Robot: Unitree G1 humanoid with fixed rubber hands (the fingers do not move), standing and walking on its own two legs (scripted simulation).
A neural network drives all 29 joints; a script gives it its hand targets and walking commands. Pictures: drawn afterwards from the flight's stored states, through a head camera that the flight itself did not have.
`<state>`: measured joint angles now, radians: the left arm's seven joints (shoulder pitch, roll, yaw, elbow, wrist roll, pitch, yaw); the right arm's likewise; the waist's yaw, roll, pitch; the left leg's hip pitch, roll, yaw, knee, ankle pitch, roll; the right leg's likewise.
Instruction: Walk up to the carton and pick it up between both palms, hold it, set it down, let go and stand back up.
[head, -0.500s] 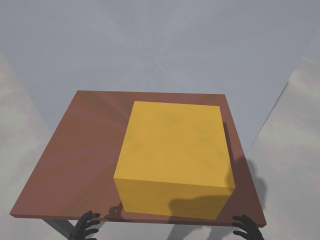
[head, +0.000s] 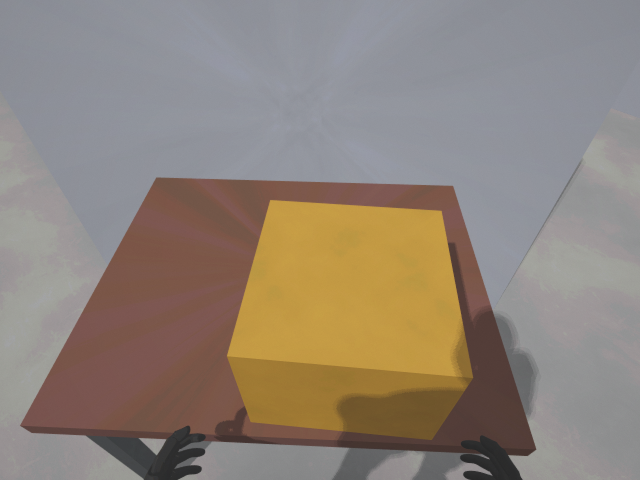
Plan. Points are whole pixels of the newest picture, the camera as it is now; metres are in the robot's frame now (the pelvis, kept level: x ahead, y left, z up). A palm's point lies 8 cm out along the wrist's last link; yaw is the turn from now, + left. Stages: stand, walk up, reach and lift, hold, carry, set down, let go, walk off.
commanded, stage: let go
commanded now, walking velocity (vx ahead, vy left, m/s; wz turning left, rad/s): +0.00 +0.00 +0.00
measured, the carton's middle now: (347, 314) +0.40 -0.02 -0.08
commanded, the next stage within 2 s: stand in 0.44 s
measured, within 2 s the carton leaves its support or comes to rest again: neither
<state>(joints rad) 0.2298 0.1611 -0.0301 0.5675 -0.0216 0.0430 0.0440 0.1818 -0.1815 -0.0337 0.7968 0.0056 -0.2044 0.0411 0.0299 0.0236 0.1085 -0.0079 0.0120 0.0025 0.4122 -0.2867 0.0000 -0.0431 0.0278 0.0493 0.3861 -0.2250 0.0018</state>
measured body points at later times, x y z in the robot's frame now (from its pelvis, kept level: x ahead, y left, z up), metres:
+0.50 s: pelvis -0.01 -0.01 +0.00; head +0.00 -0.01 +0.45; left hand +0.14 +0.21 -0.10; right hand +0.14 -0.23 -0.11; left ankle -0.03 +0.12 -0.74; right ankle +0.00 -0.12 -0.74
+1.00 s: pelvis -0.03 -0.01 +0.00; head -0.05 -0.02 +0.45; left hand +0.01 +0.27 -0.13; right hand +0.04 -0.30 -0.14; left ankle -0.03 +0.12 -0.74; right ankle +0.00 -0.12 -0.74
